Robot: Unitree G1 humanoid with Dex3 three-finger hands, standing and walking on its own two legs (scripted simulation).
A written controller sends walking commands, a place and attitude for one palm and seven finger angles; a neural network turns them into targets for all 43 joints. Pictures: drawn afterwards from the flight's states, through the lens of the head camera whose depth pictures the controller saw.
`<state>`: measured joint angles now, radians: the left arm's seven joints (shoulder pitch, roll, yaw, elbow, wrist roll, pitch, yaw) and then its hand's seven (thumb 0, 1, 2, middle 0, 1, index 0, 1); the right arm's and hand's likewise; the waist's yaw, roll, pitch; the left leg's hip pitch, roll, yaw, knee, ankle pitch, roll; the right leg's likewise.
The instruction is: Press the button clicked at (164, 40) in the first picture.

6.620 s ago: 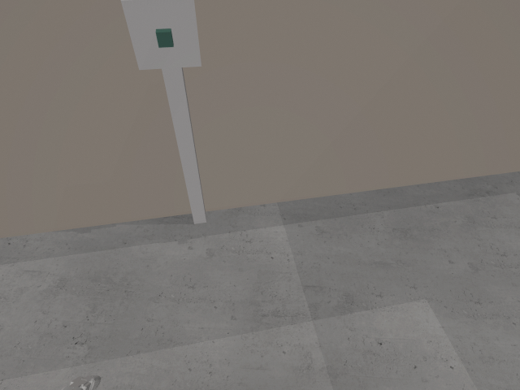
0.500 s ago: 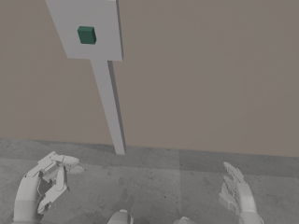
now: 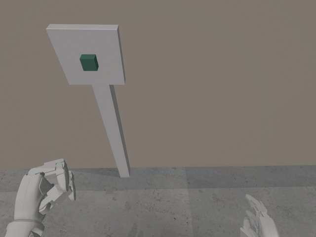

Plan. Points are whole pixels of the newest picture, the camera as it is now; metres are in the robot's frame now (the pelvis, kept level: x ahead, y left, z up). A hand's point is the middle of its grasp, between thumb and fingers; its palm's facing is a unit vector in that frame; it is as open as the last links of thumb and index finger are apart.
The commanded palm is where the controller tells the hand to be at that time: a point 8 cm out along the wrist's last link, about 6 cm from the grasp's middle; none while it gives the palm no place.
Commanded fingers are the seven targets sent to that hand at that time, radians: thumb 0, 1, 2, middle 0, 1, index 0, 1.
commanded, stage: raise the hand and make a fist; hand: left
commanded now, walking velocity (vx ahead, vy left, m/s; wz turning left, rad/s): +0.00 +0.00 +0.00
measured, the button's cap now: (89, 62) +0.54 +0.24 +0.16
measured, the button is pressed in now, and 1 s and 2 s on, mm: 0 0 0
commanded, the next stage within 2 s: aim a knuckle at the button in 0.92 s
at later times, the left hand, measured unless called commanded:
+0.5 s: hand (56, 154) +0.25 +0.22 +0.14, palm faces +0.11 -0.99 -0.07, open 3.1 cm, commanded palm +0.21 +0.27 +0.16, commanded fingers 0.00 0.90 0.90 -1.30 -1.50 -1.30 -1.50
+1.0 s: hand (64, 154) +0.24 +0.20 +0.15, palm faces +0.13 -0.99 -0.06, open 3.1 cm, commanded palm +0.21 +0.25 +0.16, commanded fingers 0.00 0.90 0.90 -1.30 -1.50 -1.30 -1.50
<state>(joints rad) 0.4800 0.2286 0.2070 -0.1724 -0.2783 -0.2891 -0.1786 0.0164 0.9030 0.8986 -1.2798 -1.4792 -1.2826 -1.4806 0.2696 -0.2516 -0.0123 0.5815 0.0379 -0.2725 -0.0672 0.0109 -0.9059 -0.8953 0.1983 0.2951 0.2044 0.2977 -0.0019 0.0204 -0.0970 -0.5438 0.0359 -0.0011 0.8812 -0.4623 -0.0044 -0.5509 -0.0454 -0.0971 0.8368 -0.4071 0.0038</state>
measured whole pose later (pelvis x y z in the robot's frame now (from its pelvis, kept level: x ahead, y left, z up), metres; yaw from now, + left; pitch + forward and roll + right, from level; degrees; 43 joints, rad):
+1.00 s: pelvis +0.01 -0.01 +0.03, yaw +0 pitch +0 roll -1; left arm 0.25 0.25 0.26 -0.16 -0.28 -0.01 -0.19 0.02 0.90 0.90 -1.30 -1.50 -1.30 -1.50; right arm 0.24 -0.24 0.05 0.62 0.05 -0.27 -0.08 0.01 -0.90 -0.90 0.20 0.30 0.21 0.30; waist 0.04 0.05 -0.06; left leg -0.27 0.04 0.00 0.63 -0.36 -0.02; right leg -0.29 -0.03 -0.10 0.61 -0.32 -0.01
